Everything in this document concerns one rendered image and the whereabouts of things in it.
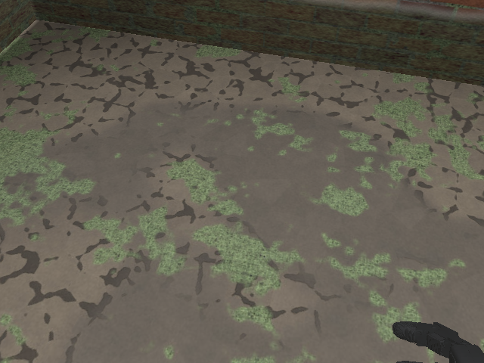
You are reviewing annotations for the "robot right hand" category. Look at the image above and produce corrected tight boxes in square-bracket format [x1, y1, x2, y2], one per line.
[392, 321, 484, 363]

